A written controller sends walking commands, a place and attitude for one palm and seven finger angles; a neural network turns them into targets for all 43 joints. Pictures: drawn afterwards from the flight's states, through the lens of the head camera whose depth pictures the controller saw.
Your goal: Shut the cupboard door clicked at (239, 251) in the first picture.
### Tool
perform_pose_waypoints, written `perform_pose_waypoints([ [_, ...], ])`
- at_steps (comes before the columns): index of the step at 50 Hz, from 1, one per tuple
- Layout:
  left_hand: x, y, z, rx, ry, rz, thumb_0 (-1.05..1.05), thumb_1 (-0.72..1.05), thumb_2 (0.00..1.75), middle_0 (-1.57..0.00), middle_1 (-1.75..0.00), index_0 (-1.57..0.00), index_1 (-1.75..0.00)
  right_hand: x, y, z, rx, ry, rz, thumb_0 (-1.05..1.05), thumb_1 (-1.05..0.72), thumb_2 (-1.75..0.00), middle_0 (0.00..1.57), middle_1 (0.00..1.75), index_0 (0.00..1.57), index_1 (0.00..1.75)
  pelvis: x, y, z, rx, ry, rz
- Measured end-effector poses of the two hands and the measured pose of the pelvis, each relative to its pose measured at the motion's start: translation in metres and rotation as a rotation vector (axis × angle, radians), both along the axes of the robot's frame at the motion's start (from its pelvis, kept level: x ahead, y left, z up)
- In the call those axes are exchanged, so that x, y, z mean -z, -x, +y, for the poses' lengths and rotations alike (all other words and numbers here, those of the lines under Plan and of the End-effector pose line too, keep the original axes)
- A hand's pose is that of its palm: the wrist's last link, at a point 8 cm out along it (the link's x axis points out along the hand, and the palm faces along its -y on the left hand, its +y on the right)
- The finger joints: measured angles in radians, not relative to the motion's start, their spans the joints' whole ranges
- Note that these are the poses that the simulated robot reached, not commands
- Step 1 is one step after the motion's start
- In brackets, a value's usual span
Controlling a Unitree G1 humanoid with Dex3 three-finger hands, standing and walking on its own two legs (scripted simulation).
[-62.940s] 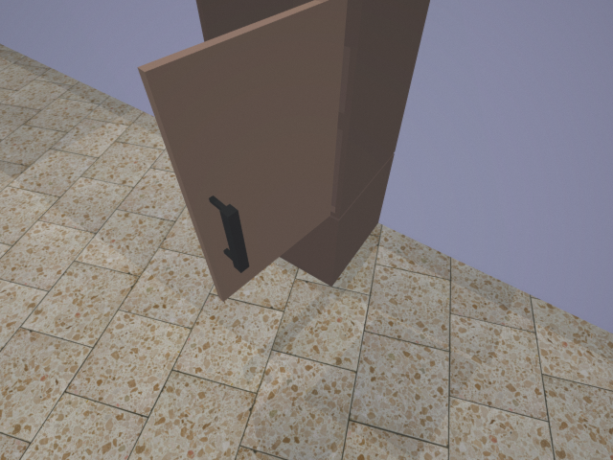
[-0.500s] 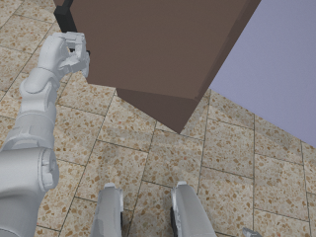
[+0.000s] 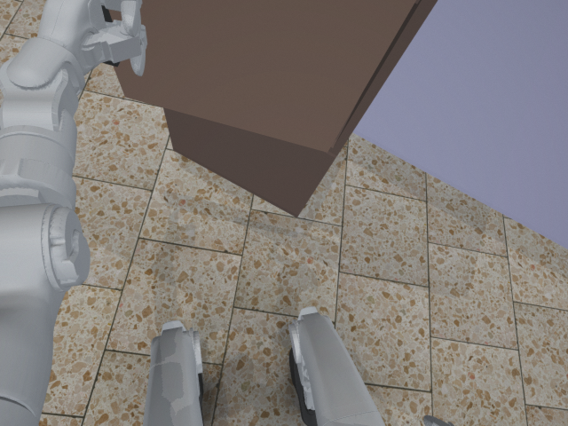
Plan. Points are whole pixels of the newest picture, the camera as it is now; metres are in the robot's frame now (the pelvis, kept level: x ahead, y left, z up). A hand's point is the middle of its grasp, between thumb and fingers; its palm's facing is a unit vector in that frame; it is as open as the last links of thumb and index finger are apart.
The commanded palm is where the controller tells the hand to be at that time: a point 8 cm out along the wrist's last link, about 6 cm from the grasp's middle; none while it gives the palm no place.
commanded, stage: push the door shut along its arc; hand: left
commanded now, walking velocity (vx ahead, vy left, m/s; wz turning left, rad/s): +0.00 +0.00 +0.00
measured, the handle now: out of the picture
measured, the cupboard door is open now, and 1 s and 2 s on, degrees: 16 13 13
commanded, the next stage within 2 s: pull the fist back off the door in 0.16 s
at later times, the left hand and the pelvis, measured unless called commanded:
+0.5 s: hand (178, 25) +0.62 +0.08 +0.07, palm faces +0.00 -1.00 -0.06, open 3.0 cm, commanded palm +0.58 +0.11 +0.09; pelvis +0.02 +0.00 +0.00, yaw -1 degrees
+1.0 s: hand (168, 78) +0.52 +0.09 +0.09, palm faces -0.05 -1.00 -0.03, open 3.1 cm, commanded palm +0.49 +0.14 +0.09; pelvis +0.03 -0.03 +0.04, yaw +2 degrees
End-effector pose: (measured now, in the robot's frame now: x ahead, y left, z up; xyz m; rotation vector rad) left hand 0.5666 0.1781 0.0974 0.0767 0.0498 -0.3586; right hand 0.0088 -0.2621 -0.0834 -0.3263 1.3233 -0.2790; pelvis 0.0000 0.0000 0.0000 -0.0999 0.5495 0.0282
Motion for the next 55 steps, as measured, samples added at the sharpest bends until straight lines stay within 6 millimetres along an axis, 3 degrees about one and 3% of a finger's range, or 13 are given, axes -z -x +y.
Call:
perform_pose_waypoints([
  [14,0.000,-0.041,-0.041,0.075,0.023,0.002,0.02,0.90,0.90,-1.30,-1.50,-1.30,-1.50,0.006,0.022,0.012,0.083,0.005,0.028,0.00,-0.90,-0.90,0.21,0.30,0.20,0.30,0.010,-0.006,0.006,0.030,0.003,0.044],
  [18,0.003,-0.047,-0.039,-0.126,0.125,-0.004,0.01,0.90,0.91,-1.30,-1.50,-1.30,-1.50,0.009,0.028,0.021,0.071,-0.046,0.071,0.00,-0.90,-0.90,0.21,0.30,0.20,0.30,0.010,-0.009,0.005,0.041,-0.001,0.058],
  [23,0.014,-0.034,-0.047,-0.341,0.064,-0.020,-0.01,0.87,0.93,-1.29,-1.50,-1.30,-1.50,0.013,0.027,0.032,0.061,-0.148,0.115,0.00,-0.90,-0.90,0.21,0.30,0.20,0.30,0.002,-0.014,0.000,0.037,-0.017,0.053],
  [27,0.021,-0.022,-0.048,-0.354,-0.007,-0.008,0.00,0.88,0.92,-1.29,-1.50,-1.30,-1.50,0.010,0.017,0.032,0.079,-0.188,0.103,0.00,-0.90,-0.90,0.21,0.30,0.20,0.30,-0.008,-0.018,-0.007,0.033,-0.029,0.034],
  [38,-0.006,0.011,-0.036,-0.332,0.025,-0.026,0.01,0.89,0.91,-1.30,-1.50,-1.30,-1.50,-0.013,-0.032,-0.011,0.009,-0.141,0.013,0.00,-0.90,-0.90,0.21,0.30,0.20,0.30,-0.036,-0.031,-0.025,0.012,-0.054,-0.034],
  [45,0.005,0.041,-0.036,-0.310,0.039,-0.033,0.01,0.90,0.91,-1.30,-1.50,-1.30,-1.50,-0.021,-0.067,-0.037,-0.037,-0.086,-0.046,0.00,-0.90,-0.90,0.21,0.30,0.20,0.30,-0.040,-0.035,-0.030,0.001,-0.067,-0.064],
  [50,0.010,0.062,-0.035,-0.309,0.047,-0.059,0.01,0.90,0.90,-1.30,-1.50,-1.30,-1.50,-0.022,-0.089,-0.040,-0.051,-0.077,-0.097,0.00,-0.90,-0.90,0.20,0.30,0.20,0.30,-0.041,-0.034,-0.031,-0.001,-0.074,-0.079],
  [55,0.008,0.078,-0.032,-0.303,0.038,-0.067,0.02,0.90,0.90,-1.30,-1.50,-1.31,-1.50,-0.019,-0.103,-0.031,-0.062,-0.101,-0.136,0.00,-0.90,-0.90,0.20,0.30,0.20,0.30,-0.043,-0.033,-0.031,-0.003,-0.078,-0.098],
])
